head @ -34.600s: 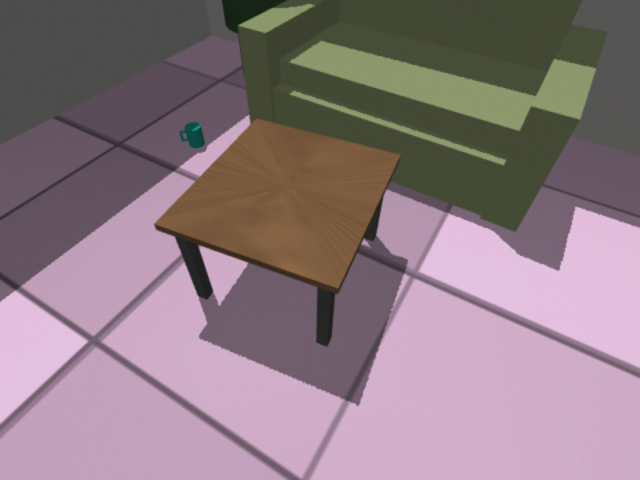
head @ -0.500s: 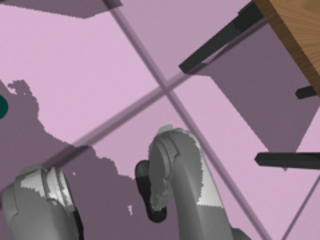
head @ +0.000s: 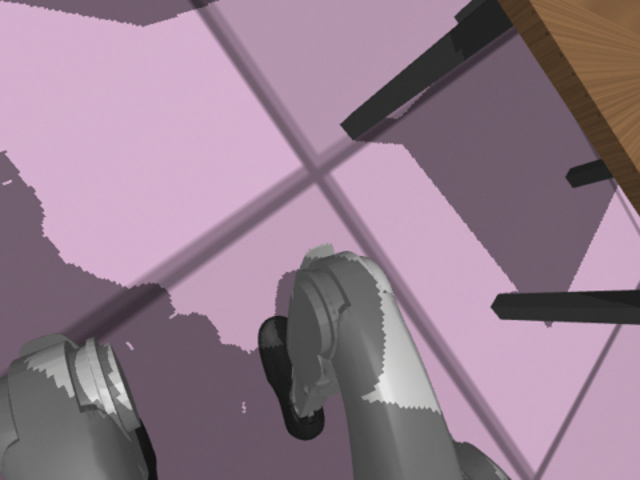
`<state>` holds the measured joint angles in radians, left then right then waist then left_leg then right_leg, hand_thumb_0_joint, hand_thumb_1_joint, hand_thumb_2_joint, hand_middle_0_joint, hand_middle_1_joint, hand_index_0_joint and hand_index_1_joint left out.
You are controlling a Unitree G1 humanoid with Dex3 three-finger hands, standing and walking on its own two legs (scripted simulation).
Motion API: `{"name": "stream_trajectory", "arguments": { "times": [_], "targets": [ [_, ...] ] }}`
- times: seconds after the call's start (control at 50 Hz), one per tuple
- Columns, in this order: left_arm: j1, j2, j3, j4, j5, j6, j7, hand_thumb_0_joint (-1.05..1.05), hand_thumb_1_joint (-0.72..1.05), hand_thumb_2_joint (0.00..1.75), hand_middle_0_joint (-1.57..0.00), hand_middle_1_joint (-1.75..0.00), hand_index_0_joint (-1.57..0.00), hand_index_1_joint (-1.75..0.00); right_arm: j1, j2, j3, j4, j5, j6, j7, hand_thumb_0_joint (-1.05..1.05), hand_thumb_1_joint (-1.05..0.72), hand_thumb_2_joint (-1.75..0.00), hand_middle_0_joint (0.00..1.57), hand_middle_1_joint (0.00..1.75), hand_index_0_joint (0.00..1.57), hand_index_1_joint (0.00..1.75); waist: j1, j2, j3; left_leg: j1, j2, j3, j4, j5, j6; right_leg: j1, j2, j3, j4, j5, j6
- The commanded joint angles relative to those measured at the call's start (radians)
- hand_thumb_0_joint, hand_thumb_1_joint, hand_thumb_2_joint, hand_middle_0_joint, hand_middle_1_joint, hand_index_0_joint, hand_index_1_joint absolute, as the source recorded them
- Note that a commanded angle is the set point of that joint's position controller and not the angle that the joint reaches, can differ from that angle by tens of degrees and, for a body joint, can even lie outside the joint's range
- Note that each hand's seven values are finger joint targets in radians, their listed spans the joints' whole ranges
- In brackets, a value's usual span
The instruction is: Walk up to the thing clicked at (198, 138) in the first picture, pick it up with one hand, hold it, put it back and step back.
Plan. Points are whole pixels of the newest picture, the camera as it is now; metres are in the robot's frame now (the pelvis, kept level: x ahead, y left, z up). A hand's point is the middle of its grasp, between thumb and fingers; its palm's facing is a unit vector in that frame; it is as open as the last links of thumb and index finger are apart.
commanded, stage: close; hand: left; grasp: from above
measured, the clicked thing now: out of the picture +0.46 +0.29 -0.26
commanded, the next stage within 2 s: settle in 1.26 s
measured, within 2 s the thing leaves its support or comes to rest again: leaves its support in 1.84 s
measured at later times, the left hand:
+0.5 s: hand out of the picture +0.46 +0.28 -0.23, palm faces -0.44 -0.13 -0.89, open 12.9 cm
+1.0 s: hand out of the picture +0.46 +0.28 -0.22, palm faces -0.45 -0.13 -0.88, open 12.0 cm
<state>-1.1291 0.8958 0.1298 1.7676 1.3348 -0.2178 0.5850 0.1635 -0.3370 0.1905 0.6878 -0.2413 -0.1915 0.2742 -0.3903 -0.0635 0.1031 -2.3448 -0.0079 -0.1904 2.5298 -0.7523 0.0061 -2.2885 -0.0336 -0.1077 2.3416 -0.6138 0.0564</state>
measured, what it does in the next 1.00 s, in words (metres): stands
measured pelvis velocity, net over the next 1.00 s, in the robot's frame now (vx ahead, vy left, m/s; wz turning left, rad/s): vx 0.00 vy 0.00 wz -0.01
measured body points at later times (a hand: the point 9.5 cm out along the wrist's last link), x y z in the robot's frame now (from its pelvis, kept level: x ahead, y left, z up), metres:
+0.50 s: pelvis +0.00 +0.00 +0.00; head +0.26 +0.11 +0.34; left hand +0.48 +0.29 -0.17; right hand +0.02 -0.26 -0.06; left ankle +0.06 +0.12 -0.27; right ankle +0.12 -0.13 -0.27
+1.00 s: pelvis +0.00 +0.00 +0.00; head +0.27 +0.10 +0.35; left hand +0.48 +0.29 -0.17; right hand +0.03 -0.26 -0.06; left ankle +0.06 +0.12 -0.27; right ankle +0.12 -0.13 -0.27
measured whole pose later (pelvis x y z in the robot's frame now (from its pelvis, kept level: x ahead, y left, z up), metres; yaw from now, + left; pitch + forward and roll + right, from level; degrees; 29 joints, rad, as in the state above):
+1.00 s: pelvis +0.00 +0.00 +0.00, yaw +0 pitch +31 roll -13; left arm -1.13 0.90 0.09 1.78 1.32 -0.21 0.60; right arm 0.17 -0.34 0.22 0.67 -0.25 -0.21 0.28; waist -0.39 -0.07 0.10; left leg -2.34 -0.01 -0.20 2.52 -0.74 0.00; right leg -2.28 -0.03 -0.12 2.33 -0.60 0.05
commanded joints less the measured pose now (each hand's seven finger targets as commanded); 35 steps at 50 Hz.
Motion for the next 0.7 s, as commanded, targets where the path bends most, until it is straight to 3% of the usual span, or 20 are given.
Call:
{"name": "stream_trajectory", "arguments": {
  "times": [0.0, 0.06, 0.08, 0.1, 0.12, 0.18, 0.2, 0.24, 0.26, 0.28, 0.3, 0.34, 0.4, 0.42, 0.44, 0.5, 0.58, 0.62, 0.64, 0.68],
  "targets": [
    [-0.213, 0.191, -0.004, -0.062, 0.006, -0.002, 0.033, 0.0, -0.35, 1.02, -0.11, -1.15, -0.15, -1.11, 0.229, -0.313, -0.083, 0.005, -0.004, 0.003, -0.007, 0.0, -0.89, -0.9, 0.2, 0.3, 0.2, 0.3, -0.044, 0.421, -0.629, 0.475, 0.001, 0.083, -0.289, 0.26, 0.008, 0.376, 0.052, -0.119, -0.174, 0.221, -0.076],
    [-0.202, 0.191, -0.006, -0.055, 0.004, -0.006, 0.042, 0.0, -0.34, 1.03, -0.11, -1.15, -0.15, -1.11, 0.219, -0.314, -0.076, 0.003, -0.004, 0.002, -0.006, 0.0, -0.89, -0.9, 0.2, 0.3, 0.2, 0.3, -0.044, 0.403, -0.611, 0.445, 0.001, 0.082, -0.295, 0.228, 0.012, 0.374, 0.056, -0.122, -0.185, 0.196, -0.075],
    [-0.221, 0.176, -0.024, -0.042, 0.007, -0.005, 0.04, 0.0, -0.36, 1.01, -0.09, -1.16, -0.14, -1.11, 0.213, -0.325, -0.078, -0.002, -0.008, -0.005, -0.006, 0.0, -0.89, -0.9, 0.2, 0.3, 0.2, 0.3, -0.06, 0.412, -0.583, 0.433, -0.001, 0.087, -0.285, 0.212, 0.014, 0.354, 0.055, -0.12, -0.18, 0.187, -0.074],
    [-0.21, 0.203, -0.004, -0.06, -0.001, -0.008, 0.045, 0.0, -0.37, 0.99, -0.08, -1.15, -0.13, -1.1, 0.212, -0.315, -0.072, 0.0, -0.006, -0.004, -0.007, 0.0, -0.89, -0.9, 0.2, 0.3, 0.2, 0.3, -0.037, 0.403, -0.609, 0.432, 0.003, 0.076, -0.298, 0.213, 0.012, 0.374, 0.056, -0.123, -0.182, 0.184, -0.075],
    [-0.201, 0.188, -0.021, -0.037, 0.009, -0.003, 0.045, 0.0, -0.37, 0.99, -0.08, -1.15, -0.13, -1.1, 0.216, -0.327, -0.077, 0.0, -0.007, -0.005, -0.006, 0.0, -0.89, -0.9, 0.2, 0.3, 0.2, 0.3, -0.049, 0.41, -0.592, 0.44, 0.001, 0.081, -0.293, 0.223, 0.012, 0.367, 0.057, -0.12, -0.178, 0.194, -0.076],
    [-0.208, 0.201, -0.014, -0.029, 0.006, -0.002, 0.047, 0.0, -0.36, 1.0, -0.1, -1.13, -0.14, -1.09, 0.216, -0.318, -0.061, -0.005, -0.009, -0.011, -0.002, 0.0, -0.89, -0.9, 0.2, 0.3, 0.2, 0.3, -0.052, 0.377, -0.584, 0.403, 0.001, 0.079, -0.288, 0.206, 0.016, 0.375, 0.058, -0.122, -0.181, 0.182, -0.072],
    [-0.195, 0.212, -0.002, -0.06, 0.0, -0.002, 0.052, 0.0, -0.36, 1.0, -0.1, -1.14, -0.14, -1.1, 0.218, -0.328, -0.075, -0.003, -0.007, -0.008, -0.007, 0.0, -0.89, -0.9, 0.2, 0.3, 0.2, 0.3, -0.03, 0.406, -0.632, 0.442, 0.001, 0.08, -0.301, 0.232, 0.011, 0.397, 0.061, -0.12, -0.185, 0.199, -0.075],
    [-0.23, 0.2, -0.024, -0.069, 0.001, -0.001, 0.055, 0.0, -0.35, 1.01, -0.12, -1.15, -0.15, -1.11, 0.201, -0.324, -0.07, -0.009, -0.009, -0.012, -0.008, 0.0, -0.9, -0.9, 0.2, 0.3, 0.2, 0.3, -0.036, 0.419, -0.631, 0.436, 0.004, 0.079, -0.298, 0.199, 0.011, 0.38, 0.062, -0.119, -0.185, 0.178, -0.077],
    [-0.225, 0.213, -0.008, -0.052, 0.004, 0.003, 0.059, 0.0, -0.33, 1.0, -0.13, -1.15, -0.17, -1.11, 0.21, -0.327, -0.07, -0.003, -0.007, -0.013, -0.009, 0.0, -0.9, -0.9, 0.2, 0.3, 0.2, 0.3, -0.04, 0.413, -0.604, 0.426, 0.003, 0.073, -0.3, 0.192, 0.011, 0.361, 0.058, -0.124, -0.179, 0.174, -0.076],
    [-0.216, 0.187, -0.016, -0.041, 0.008, 0.007, 0.054, 0.0, -0.32, 0.98, -0.13, -1.14, -0.17, -1.1, 0.218, -0.325, -0.07, -0.006, -0.013, -0.013, -0.004, 0.0, -0.9, -0.9, 0.2, 0.3, 0.2, 0.3, -0.057, 0.408, -0.585, 0.422, 0.002, 0.079, -0.296, 0.204, 0.012, 0.361, 0.058, -0.125, -0.178, 0.184, -0.075],
    [-0.215, 0.197, -0.01, -0.056, 0.003, 0.007, 0.056, 0.0, -0.33, 0.99, -0.13, -1.14, -0.17, -1.1, 0.206, -0.328, -0.074, -0.005, -0.011, -0.014, -0.007, 0.0, -0.9, -0.9, 0.2, 0.3, 0.2, 0.3, -0.038, 0.417, -0.606, 0.434, 0.003, 0.073, -0.304, 0.196, 0.008, 0.347, 0.06, -0.126, -0.177, 0.172, -0.077],
    [-0.21, 0.203, 0.0, -0.065, 0.007, 0.009, 0.061, 0.0, -0.32, 0.99, -0.13, -1.14, -0.17, -1.1, 0.216, -0.328, -0.076, -0.008, -0.013, -0.011, -0.008, 0.0, -0.9, -0.9, 0.2, 0.3, 0.2, 0.3, -0.033, 0.439, -0.642, 0.474, 0.004, 0.069, -0.309, 0.236, 0.002, 0.363, 0.057, -0.127, -0.173, 0.202, -0.078],
    [-0.206, 0.164, -0.024, -0.016, 0.006, 0.016, 0.052, 0.0, -0.33, 0.97, -0.13, -1.14, -0.17, -1.1, 0.204, -0.311, -0.061, -0.003, -0.017, -0.019, 0.0, 0.0, -0.9, -0.9, 0.2, 0.3, 0.2, 0.3, -0.067, 0.382, -0.548, 0.395, 0.002, 0.082, -0.282, 0.19, 0.015, 0.347, 0.06, -0.125, -0.182, 0.179, -0.071],
    [-0.217, 0.173, -0.024, -0.042, 0.001, 0.017, 0.049, 0.0, -0.32, 0.98, -0.13, -1.14, -0.17, -1.1, 0.213, -0.327, -0.07, -0.001, -0.018, -0.02, -0.001, 0.0, -0.9, -0.9, 0.2, 0.3, 0.2, 0.3, -0.065, 0.393, -0.563, 0.403, 0.0, 0.09, -0.287, 0.193, 0.016, 0.365, 0.063, -0.12, -0.191, 0.18, -0.072],
    [-0.231, 0.207, -0.004, -0.074, -0.003, 0.013, 0.052, 0.0, -0.31, 0.98, -0.15, -1.14, -0.18, -1.1, 0.21, -0.322, -0.07, 0.001, -0.013, -0.019, -0.004, 0.0, -0.9, -0.9, 0.2, 0.3, 0.2, 0.3, -0.041, 0.409, -0.601, 0.415, 0.001, 0.087, -0.288, 0.198, 0.015, 0.375, 0.06, -0.118, -0.194, 0.179, -0.074],
    [-0.225, 0.171, -0.026, -0.054, 0.001, 0.021, 0.044, 0.0, -0.28, 1.0, -0.17, -1.13, -0.21, -1.1, 0.212, -0.326, -0.073, 0.0, -0.014, -0.02, 0.0, 0.0, -0.9, -0.9, 0.2, 0.3, 0.2, 0.3, -0.062, 0.409, -0.583, 0.437, 0.003, 0.081, -0.29, 0.205, 0.012, 0.359, 0.058, -0.123, -0.187, 0.189, -0.074],
    [-0.232, 0.181, -0.023, -0.067, -0.008, 0.018, 0.039, 0.0, -0.26, 0.99, -0.19, -1.15, -0.23, -1.11, 0.211, -0.327, -0.076, 0.002, -0.009, -0.022, -0.002, 0.0, -0.9, -0.9, 0.2, 0.3, 0.2, 0.3, -0.054, 0.411, -0.589, 0.436, 0.003, 0.079, -0.299, 0.19, 0.011, 0.354, 0.056, -0.12, -0.188, 0.174, -0.076],
    [-0.249, 0.198, -0.014, -0.11, -0.006, 0.015, 0.042, 0.0, -0.25, 1.02, -0.2, -1.15, -0.23, -1.12, 0.217, -0.328, -0.08, 0.003, -0.007, -0.02, -0.004, 0.0, -0.9, -0.9, 0.2, 0.3, 0.2, 0.3, -0.038, 0.444, -0.65, 0.48, 0.005, 0.07, -0.308, 0.223, 0.003, 0.366, 0.057, -0.123, -0.184, 0.193, -0.079],
    [-0.244, 0.175, -0.022, -0.073, -0.004, 0.017, 0.041, 0.0, -0.23, 1.0, -0.21, -1.15, -0.24, -1.11, 0.215, -0.32, -0.074, -0.001, -0.008, -0.021, -0.001, 0.0, -0.9, -0.9, 0.2, 0.3, 0.2, 0.3, -0.055, 0.43, -0.621, 0.462, 0.004, 0.072, -0.298, 0.222, 0.006, 0.361, 0.056, -0.123, -0.181, 0.198, -0.077],
    [-0.228, 0.156, -0.033, -0.06, -0.008, 0.019, 0.039, 0.0, -0.24, 1.03, -0.21, -1.15, -0.24, -1.12, 0.213, -0.315, -0.072, -0.003, -0.005, -0.019, -0.001, 0.0, -0.9, -0.9, 0.2, 0.3, 0.2, 0.3, -0.059, 0.389, -0.605, 0.425, 0.001, 0.079, -0.286, 0.218, 0.013, 0.369, 0.059, -0.121, -0.186, 0.203, -0.074]
  ]
}}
